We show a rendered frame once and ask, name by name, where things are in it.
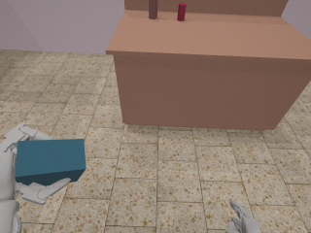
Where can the table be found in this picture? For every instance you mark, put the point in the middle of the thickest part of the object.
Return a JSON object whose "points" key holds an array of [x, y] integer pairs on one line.
{"points": [[231, 64]]}

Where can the sponge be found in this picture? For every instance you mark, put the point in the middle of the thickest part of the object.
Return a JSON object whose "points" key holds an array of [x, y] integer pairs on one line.
{"points": [[48, 161]]}

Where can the robot left forearm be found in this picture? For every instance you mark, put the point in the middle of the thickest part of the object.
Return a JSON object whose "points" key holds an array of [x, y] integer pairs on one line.
{"points": [[9, 220]]}

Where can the left robot hand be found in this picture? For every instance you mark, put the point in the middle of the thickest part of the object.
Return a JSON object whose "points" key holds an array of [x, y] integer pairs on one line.
{"points": [[35, 192]]}

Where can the right robot hand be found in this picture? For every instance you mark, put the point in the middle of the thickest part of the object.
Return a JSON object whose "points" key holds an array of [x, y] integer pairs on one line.
{"points": [[247, 224]]}

